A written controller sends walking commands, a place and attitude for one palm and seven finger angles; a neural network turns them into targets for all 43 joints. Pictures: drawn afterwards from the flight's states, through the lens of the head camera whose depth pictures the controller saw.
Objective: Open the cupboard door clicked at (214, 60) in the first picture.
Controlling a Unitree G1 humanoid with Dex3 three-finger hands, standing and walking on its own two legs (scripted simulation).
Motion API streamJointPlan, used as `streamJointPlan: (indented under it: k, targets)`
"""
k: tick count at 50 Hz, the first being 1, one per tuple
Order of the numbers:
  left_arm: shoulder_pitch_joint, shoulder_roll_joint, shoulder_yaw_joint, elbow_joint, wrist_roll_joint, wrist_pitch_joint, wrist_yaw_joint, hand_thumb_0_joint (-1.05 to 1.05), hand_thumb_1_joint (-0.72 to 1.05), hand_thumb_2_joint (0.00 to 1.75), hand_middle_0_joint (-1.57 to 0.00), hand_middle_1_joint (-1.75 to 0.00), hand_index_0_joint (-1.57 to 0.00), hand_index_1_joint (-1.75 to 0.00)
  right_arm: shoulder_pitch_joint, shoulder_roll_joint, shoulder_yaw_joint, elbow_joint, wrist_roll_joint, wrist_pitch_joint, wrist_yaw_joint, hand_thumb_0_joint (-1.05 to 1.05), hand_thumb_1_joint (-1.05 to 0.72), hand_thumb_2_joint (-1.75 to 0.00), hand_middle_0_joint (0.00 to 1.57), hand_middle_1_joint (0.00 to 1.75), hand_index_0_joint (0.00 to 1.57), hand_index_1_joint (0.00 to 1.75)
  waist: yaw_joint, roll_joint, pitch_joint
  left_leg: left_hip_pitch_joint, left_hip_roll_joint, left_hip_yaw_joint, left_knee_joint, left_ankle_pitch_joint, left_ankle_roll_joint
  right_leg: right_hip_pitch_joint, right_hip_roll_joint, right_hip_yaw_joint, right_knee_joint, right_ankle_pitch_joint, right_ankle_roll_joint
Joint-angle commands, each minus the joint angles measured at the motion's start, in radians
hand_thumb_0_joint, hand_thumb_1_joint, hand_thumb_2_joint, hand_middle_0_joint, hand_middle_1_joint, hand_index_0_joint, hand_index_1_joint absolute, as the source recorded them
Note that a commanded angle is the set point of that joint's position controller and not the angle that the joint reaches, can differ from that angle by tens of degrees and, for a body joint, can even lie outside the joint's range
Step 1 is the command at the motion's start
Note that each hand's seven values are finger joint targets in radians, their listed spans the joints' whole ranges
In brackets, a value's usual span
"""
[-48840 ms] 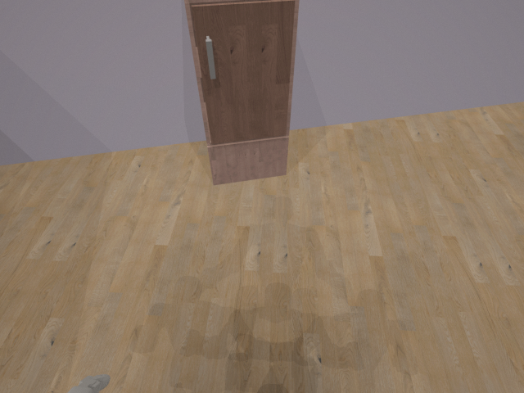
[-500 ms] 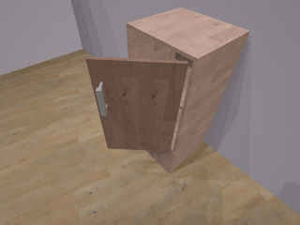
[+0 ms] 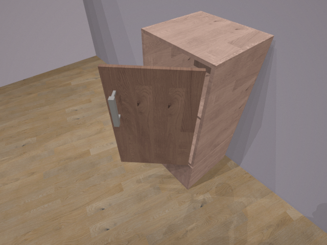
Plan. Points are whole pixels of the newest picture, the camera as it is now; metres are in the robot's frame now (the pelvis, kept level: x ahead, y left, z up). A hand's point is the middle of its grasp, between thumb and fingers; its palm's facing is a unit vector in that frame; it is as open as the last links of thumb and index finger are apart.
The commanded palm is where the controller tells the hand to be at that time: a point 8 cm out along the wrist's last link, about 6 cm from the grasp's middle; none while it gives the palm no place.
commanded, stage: look again from close up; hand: left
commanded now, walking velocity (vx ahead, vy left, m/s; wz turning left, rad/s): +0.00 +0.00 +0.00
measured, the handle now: (115, 108) +0.61 +0.23 -0.05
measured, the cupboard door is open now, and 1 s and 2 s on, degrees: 46 46 46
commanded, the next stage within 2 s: shuffle to correct the standing spot in 0.30 s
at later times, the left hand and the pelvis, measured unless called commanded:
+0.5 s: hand out of the picture -0.04 +0.16 -0.18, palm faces +0.06 -0.99 -0.15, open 7.4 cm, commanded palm none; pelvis -0.01 +0.01 +0.00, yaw +0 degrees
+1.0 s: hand out of the picture +0.13 +0.21 -0.17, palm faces +0.01 -0.98 -0.20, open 7.3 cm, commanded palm none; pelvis +0.07 +0.03 +0.00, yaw +0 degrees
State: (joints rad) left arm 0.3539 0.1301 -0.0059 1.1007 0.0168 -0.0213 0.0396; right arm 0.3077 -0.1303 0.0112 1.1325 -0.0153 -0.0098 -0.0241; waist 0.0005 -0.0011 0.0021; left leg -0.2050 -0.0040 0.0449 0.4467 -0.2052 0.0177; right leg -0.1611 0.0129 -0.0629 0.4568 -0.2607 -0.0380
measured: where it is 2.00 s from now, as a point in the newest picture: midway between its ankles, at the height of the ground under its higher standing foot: outside the picture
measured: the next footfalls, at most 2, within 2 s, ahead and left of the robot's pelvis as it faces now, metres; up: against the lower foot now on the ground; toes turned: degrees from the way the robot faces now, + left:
right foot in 1.08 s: +0.20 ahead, -0.09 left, +0.00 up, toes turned -4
left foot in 1.38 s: +0.09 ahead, +0.13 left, +0.00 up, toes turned +2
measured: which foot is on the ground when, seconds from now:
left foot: down 0.00-1.00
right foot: down 0.00-0.70, up 0.72-1.00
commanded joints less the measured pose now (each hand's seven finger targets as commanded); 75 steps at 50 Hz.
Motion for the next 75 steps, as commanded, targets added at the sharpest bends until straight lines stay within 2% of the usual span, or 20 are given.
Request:
streamJointPlan:
  k: [1, 20, 28, 31, 33, 35, 37, 40, 44, 48, 52, 54, 56, 58, 63, 67, 68, 70, 73, 75]
  targets:
    - [0.071, 0.088, 0.013, -0.025, -0.004, -0.015, 0.005, 0.0, 0.9, 0.9, -0.2, -0.3, -0.2, -0.3, 0.051, -0.081, -0.01, -0.028, 0.005, -0.015, -0.005, 0.0, -0.9, -0.9, 0.2, 0.3, 0.2, 0.3, -0.003, -0.013, 0.077, -0.043, 0.086, -0.095, -0.084, 0.012, 0.011, -0.056, -0.122, 0.136, -0.127, 0.036, -0.013]
    - [0.101, 0.055, 0.015, -0.019, 0.0, -0.011, 0.007, 0.0, 0.9, 0.9, -0.2, -0.3, -0.2, -0.3, 0.082, -0.057, -0.015, -0.019, 0.003, -0.012, -0.007, 0.0, -0.9, -0.9, 0.2, 0.3, 0.2, 0.3, 0.001, 0.007, 0.116, -0.092, 0.089, -0.114, -0.117, -0.079, 0.014, -0.082, -0.115, 0.123, -0.125, -0.022, -0.013]
    - [0.137, 0.118, 0.06, -0.04, 0.005, 0.004, 0.0, 0.0, 0.9, 0.9, -0.2, -0.3, -0.2, -0.3, 0.101, -0.04, -0.03, -0.055, -0.013, 0.008, 0.007, 0.0, -0.9, -0.9, 0.2, 0.3, 0.2, 0.3, 0.01, -0.128, 0.165, -0.204, 0.01, 0.007, 0.164, -0.211, 0.011, -0.141, -0.244, 0.319, -0.265, -0.508, -0.106]
    - [0.101, 0.116, 0.07, -0.057, 0.006, -0.002, -0.004, 0.0, 0.9, 0.9, -0.2, -0.3, -0.2, -0.3, 0.14, -0.024, -0.03, -0.058, -0.012, -0.008, 0.013, 0.0, -0.9, -0.9, 0.2, 0.3, 0.2, 0.3, -0.018, -0.083, 0.164, -0.107, 0.019, 0.014, 0.097, -0.173, 0.02, -0.205, -0.236, 0.256, -0.202, -0.421, -0.112]
    - [0.08, 0.074, 0.062, -0.067, 0.011, 0.001, -0.012, 0.0, 0.9, 0.9, -0.2, -0.3, -0.2, -0.3, 0.221, -0.049, -0.033, -0.034, -0.01, -0.022, 0.008, 0.0, -0.9, -0.9, 0.2, 0.3, 0.2, 0.3, -0.041, 0.057, 0.164, -0.02, 0.069, -0.086, -0.06, -0.234, 0.046, -0.262, -0.119, 0.112, -0.008, -0.307, -0.073]
    - [0.018, 0.022, 0.047, -0.106, 0.019, -0.005, -0.02, 0.0, 0.9, 0.9, -0.2, -0.3, -0.2, -0.3, 0.327, -0.128, -0.048, -0.012, -0.015, -0.032, -0.006, 0.0, -0.9, -0.9, 0.2, 0.3, 0.2, 0.3, -0.079, 0.29, 0.188, 0.081, 0.302, -0.46, -0.307, -0.376, 0.17, -0.476, 0.0, -0.042, 0.394, -0.282, -0.023]
    - [-0.029, 0.037, 0.052, -0.116, 0.023, -0.014, -0.03, 0.0, 0.9, 0.9, -0.2, -0.3, -0.2, -0.3, 0.29, -0.096, -0.035, -0.019, -0.008, -0.044, -0.01, 0.0, -0.9, -0.9, 0.2, 0.3, 0.2, 0.3, -0.056, 0.139, 0.211, 0.055, 0.327, -0.464, -0.324, -0.262, 0.234, -0.549, -0.076, 0.041, 0.616, -0.202, -0.027]
    - [-0.031, 0.016, 0.051, -0.104, 0.016, -0.023, -0.046, 0.0, 0.9, 0.9, -0.2, -0.3, -0.2, -0.3, 0.244, -0.078, -0.025, -0.036, -0.008, -0.075, -0.011, 0.0, -0.9, -0.9, 0.2, 0.3, 0.2, 0.3, -0.028, 0.012, 0.113, 0.126, 0.29, -0.299, -0.267, 0.125, 0.228, -0.522, -0.103, 0.039, 0.616, -0.091, -0.004]
    - [-0.071, -0.008, 0.041, -0.109, 0.007, -0.007, -0.039, 0.0, 0.9, 0.9, -0.2, -0.3, -0.2, -0.3, 0.258, -0.069, -0.013, -0.013, -0.007, -0.081, -0.025, 0.0, -0.9, -0.9, 0.2, 0.3, 0.2, 0.3, -0.022, 0.044, 0.059, 0.155, 0.235, -0.13, -0.192, 0.595, 0.191, -0.449, -0.084, 0.008, 0.52, -0.038, 0.021]
    - [-0.106, 0.005, 0.035, -0.108, -0.002, 0.006, -0.022, 0.0, 0.9, 0.9, -0.2, -0.3, -0.2, -0.3, 0.221, -0.062, -0.007, 0.0, -0.011, -0.062, -0.032, 0.0, -0.9, -0.9, 0.2, 0.3, 0.2, 0.3, -0.017, 0.132, 0.054, 0.096, 0.206, -0.074, -0.109, 0.825, 0.131, -0.273, -0.057, -0.007, 0.286, 0.02, 0.024]
    - [-0.06, 0.064, 0.052, -0.099, 0.0, 0.0, -0.012, 0.0, 0.9, 0.9, -0.2, -0.3, -0.2, -0.3, 0.196, -0.083, -0.033, -0.013, 0.001, -0.036, -0.03, 0.0, -0.9, -0.9, 0.2, 0.3, 0.2, 0.3, 0.014, 0.055, 0.02, 0.067, 0.18, -0.085, 0.012, 0.629, 0.079, -0.063, -0.057, -0.002, 0.007, 0.199, 0.035]
    - [-0.002, 0.149, 0.07, -0.093, 0.003, -0.011, 0.004, 0.0, 0.9, 0.9, -0.2, -0.3, -0.2, -0.3, 0.218, -0.043, -0.041, -0.033, 0.013, -0.03, -0.022, 0.0, -0.9, -0.9, 0.2, 0.3, 0.2, 0.3, 0.021, -0.101, -0.056, -0.136, 0.08, -0.049, 0.151, 0.208, 0.014, 0.171, -0.241, 0.201, 0.088, 0.795, -0.041]
    - [-0.014, 0.187, 0.069, -0.098, -0.001, -0.003, 0.004, 0.0, 0.9, 0.9, -0.2, -0.3, -0.2, -0.3, 0.23, -0.013, -0.054, -0.038, 0.017, -0.008, -0.022, 0.0, -0.9, -0.9, 0.2, 0.3, 0.2, 0.3, -0.001, -0.138, -0.057, -0.167, -0.007, -0.018, 0.256, -0.318, -0.016, 0.12, -0.413, 0.245, 0.069, 1.022, -0.174]
    - [-0.05, 0.166, 0.077, -0.114, 0.007, -0.003, 0.017, 0.0, 0.9, 0.9, -0.2, -0.3, -0.2, -0.3, 0.173, -0.008, -0.057, -0.05, 0.013, 0.014, -0.024, 0.0, -0.9, -0.9, 0.2, 0.3, 0.2, 0.3, 0.012, -0.232, -0.084, -0.16, 0.008, -0.025, 0.442, -0.411, -0.027, 0.066, -0.397, 0.275, -0.006, 0.911, -0.22]
    - [-0.146, 0.178, 0.094, -0.176, 0.017, 0.023, 0.019, 0.0, 0.9, 0.9, -0.2, -0.3, -0.2, -0.3, 0.127, -0.002, -0.062, -0.077, 0.005, 0.028, -0.005, 0.0, -0.9, -0.9, 0.2, 0.3, 0.2, 0.3, -0.005, -0.112, -0.071, -0.107, 0.009, -0.005, 0.403, -0.3, -0.041, -0.102, -0.339, 0.236, -0.07, 0.467, -0.186]
    - [-0.18, 0.171, 0.096, -0.205, 0.012, 0.048, 0.006, 0.0, 0.9, 0.9, -0.2, -0.3, -0.2, -0.3, 0.181, -0.006, -0.06, -0.08, 0.0, 0.024, 0.004, 0.0, -0.9, -0.9, 0.2, 0.3, 0.2, 0.3, -0.043, -0.109, -0.021, 0.101, -0.015, 0.04, 0.071, -0.09, -0.024, -0.322, -0.239, 0.19, -0.068, -0.107, -0.079]
    - [-0.179, 0.141, 0.086, -0.214, 0.01, 0.053, 0.003, 0.0, 0.9, 0.9, -0.2, -0.3, -0.2, -0.3, 0.179, -0.032, -0.065, -0.086, -0.001, 0.021, 0.001, 0.0, -0.9, -0.9, 0.2, 0.3, 0.2, 0.3, -0.043, -0.034, 0.005, 0.119, 0.028, -0.009, -0.026, -0.125, -0.013, -0.37, -0.18, 0.147, -0.007, -0.211, -0.04]
    - [-0.199, 0.07, 0.075, -0.24, -0.003, 0.062, -0.005, 0.0, 0.9, 0.9, -0.2, -0.3, -0.2, -0.3, 0.089, -0.133, -0.073, -0.154, -0.025, 0.012, -0.003, 0.0, -0.9, -0.9, 0.2, 0.3, 0.2, 0.3, -0.043, 0.284, 0.121, -0.179, 0.309, -0.395, -0.317, -0.403, 0.128, -0.351, -0.023, 0.013, 0.306, -0.213, 0.037]
    - [-0.087, 0.065, 0.073, -0.171, 0.02, 0.056, -0.022, 0.0, 0.9, 0.9, -0.2, -0.3, -0.2, -0.3, -0.077, -0.11, -0.055, -0.186, -0.02, -0.005, -0.006, 0.0, -0.9, -0.9, 0.2, 0.3, 0.2, 0.3, 0.037, 0.138, 0.126, -0.303, 0.251, -0.292, -0.306, -0.356, 0.141, -0.217, -0.037, 0.091, 0.494, -0.1, 0.018]
    - [-0.043, 0.046, 0.061, -0.146, 0.019, 0.045, -0.03, 0.0, 0.9, 0.9, -0.2, -0.3, -0.2, -0.3, -0.053, -0.133, -0.058, -0.178, -0.019, -0.01, -0.004, 0.0, -0.9, -0.9, 0.2, 0.3, 0.2, 0.3, 0.026, 0.102, 0.112, -0.188, 0.231, -0.237, -0.286, -0.324, 0.14, -0.255, -0.03, 0.053, 0.468, -0.108, 0.026]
